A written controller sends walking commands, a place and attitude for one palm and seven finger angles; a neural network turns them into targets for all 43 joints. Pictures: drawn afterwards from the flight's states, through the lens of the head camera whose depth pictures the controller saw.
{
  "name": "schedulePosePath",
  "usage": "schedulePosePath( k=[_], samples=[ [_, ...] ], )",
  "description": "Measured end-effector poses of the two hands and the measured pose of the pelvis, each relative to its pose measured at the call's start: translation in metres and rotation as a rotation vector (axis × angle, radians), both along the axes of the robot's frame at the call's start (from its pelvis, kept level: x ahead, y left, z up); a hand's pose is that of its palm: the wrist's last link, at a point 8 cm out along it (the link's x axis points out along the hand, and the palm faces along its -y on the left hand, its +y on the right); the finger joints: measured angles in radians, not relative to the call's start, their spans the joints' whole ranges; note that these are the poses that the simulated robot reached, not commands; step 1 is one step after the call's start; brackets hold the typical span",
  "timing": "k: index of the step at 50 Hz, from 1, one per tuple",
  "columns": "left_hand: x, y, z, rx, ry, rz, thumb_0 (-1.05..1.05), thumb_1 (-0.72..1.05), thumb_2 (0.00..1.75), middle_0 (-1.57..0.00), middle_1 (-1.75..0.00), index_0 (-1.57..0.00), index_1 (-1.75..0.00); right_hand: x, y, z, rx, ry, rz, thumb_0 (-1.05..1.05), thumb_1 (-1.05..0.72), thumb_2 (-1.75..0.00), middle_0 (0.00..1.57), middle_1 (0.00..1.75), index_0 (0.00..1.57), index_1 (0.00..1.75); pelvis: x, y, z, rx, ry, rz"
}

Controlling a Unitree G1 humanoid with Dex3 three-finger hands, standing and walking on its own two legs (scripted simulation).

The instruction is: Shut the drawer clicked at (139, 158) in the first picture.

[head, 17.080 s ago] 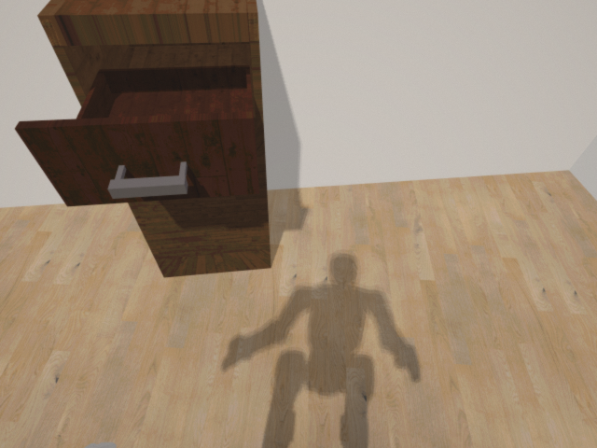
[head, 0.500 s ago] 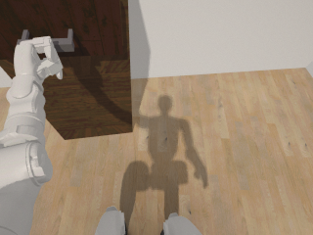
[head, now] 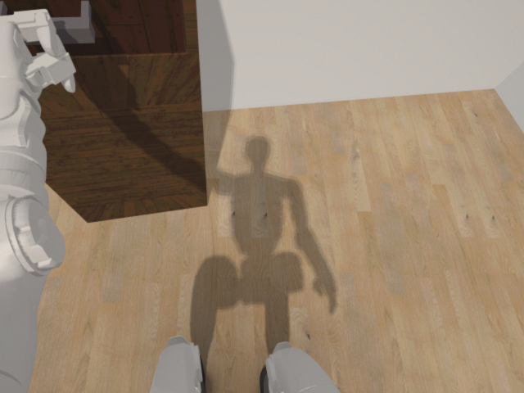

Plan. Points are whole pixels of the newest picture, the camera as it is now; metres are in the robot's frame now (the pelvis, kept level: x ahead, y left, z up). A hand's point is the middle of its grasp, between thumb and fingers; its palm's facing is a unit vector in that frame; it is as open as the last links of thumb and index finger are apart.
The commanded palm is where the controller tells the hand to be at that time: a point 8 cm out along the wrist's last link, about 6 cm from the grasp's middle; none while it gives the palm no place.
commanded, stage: push the drawer shut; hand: left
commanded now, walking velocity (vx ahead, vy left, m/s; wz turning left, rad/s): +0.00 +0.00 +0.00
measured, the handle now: (43, 20) +0.64 +0.24 +0.11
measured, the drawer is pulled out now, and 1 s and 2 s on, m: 0.00 0.00 0.00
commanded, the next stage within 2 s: pull the fist back off the drawer in 0.26 s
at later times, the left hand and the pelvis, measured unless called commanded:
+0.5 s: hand (58, 56) +0.57 +0.21 +0.11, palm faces +0.08 -1.00 -0.04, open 3.4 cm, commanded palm +0.59 +0.22 +0.11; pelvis -0.03 +0.01 -0.01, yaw -1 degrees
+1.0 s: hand (59, 62) +0.56 +0.21 +0.11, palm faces +0.10 -0.99 -0.01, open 3.2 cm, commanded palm +0.53 +0.23 +0.11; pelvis -0.02 +0.02 +0.00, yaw -1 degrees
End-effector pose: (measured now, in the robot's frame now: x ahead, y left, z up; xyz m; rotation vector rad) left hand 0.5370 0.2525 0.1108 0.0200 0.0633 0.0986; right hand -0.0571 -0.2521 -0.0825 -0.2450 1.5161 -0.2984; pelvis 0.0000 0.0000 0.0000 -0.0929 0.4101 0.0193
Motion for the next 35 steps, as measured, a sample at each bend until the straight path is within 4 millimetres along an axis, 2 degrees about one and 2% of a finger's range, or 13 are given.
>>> schedulePosePath(
  k=[8,17,35],
  samples=[
    [0.002,0.006,0.001,0.012,0.005,0.000,0.06,0.73,0.96,-1.40,-1.60,-1.40,-1.60,-0.010,0.000,-0.002,-0.019,0.004,0.016,0.00,-0.90,-0.90,0.20,0.30,0.20,0.30,-0.009,0.000,-0.007,-0.013,0.016,0.010],
    [0.003,0.007,0.002,0.015,-0.005,-0.014,0.08,0.72,0.96,-1.40,-1.60,-1.40,-1.60,-0.020,0.001,-0.003,-0.046,-0.019,0.026,0.00,-0.90,-0.90,0.20,0.30,0.20,0.30,-0.020,0.003,-0.013,-0.026,0.026,0.007],
    [0.003,0.012,0.000,0.006,-0.001,-0.024,0.06,0.69,0.94,-1.40,-1.60,-1.40,-1.60,-0.036,0.022,-0.004,-0.037,-0.015,0.020,0.00,-0.90,-0.90,0.20,0.30,0.20,0.30,-0.029,0.017,-0.017,-0.033,0.033,0.001]
  ],
)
